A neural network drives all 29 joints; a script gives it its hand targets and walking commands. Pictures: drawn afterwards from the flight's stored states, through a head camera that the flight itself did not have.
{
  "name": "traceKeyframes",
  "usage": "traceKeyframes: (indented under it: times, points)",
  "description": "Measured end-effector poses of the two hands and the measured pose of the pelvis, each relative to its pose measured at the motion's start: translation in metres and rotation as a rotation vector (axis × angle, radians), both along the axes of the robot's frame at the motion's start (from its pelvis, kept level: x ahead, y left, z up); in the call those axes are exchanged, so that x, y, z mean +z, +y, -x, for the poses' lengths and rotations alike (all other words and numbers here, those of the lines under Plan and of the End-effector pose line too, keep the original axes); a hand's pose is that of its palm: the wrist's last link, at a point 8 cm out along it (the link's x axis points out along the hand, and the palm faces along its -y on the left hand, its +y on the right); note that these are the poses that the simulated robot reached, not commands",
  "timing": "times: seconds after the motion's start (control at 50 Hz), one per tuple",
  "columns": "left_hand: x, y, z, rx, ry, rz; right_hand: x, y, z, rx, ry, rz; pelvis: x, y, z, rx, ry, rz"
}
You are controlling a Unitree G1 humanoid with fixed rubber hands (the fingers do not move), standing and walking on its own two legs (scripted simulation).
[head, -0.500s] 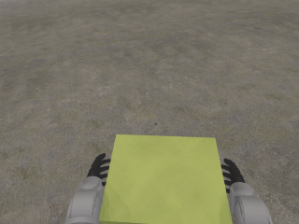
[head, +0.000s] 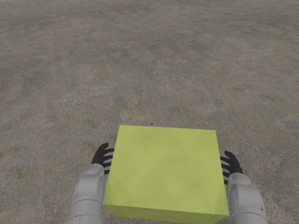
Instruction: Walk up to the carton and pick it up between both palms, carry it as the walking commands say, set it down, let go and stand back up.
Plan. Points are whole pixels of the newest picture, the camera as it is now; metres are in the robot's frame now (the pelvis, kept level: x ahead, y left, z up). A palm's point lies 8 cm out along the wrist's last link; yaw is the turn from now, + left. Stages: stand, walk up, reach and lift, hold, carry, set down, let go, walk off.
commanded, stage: set down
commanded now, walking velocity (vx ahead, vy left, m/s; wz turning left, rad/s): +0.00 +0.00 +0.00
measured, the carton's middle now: (164, 174) +0.32 -0.02 -0.06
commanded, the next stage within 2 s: none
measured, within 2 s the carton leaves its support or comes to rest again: neither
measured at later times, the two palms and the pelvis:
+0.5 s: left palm (103, 169) +0.34 +0.18 -0.05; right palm (226, 178) +0.30 -0.20 -0.06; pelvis +0.01 +0.02 -0.01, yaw +0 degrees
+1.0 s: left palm (113, 173) +0.37 +0.17 -0.14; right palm (216, 181) +0.34 -0.21 -0.16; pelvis -0.03 +0.00 -0.08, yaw +0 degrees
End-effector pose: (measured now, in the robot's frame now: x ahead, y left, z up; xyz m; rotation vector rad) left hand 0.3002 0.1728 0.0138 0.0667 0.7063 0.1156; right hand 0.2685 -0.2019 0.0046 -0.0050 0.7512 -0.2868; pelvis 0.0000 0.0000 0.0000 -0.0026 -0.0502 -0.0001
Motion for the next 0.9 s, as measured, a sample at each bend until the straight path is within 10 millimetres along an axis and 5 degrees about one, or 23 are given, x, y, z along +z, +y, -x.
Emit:
traceKeyframes:
  times: [0.24,0.44,0.9]
  points:
    - [-0.013,0.016,-0.028,0.024,-0.014,0.004,-0.016,0.012,-0.038,0.07,-0.015,-0.026,-0.006,0.01,-0.009,-0.001,0.146,-0.001]
    - [-0.053,0.01,-0.033,-0.025,0.048,0.046,-0.053,0.002,-0.034,0.05,0.043,-0.029,-0.01,0.021,-0.016,0.002,0.256,0.002]
    - [-0.142,0.0,-0.059,0.075,0.011,0.019,-0.146,0.0,-0.063,0.031,0.014,-0.021,-0.065,0.009,0.023,-0.006,0.596,-0.018]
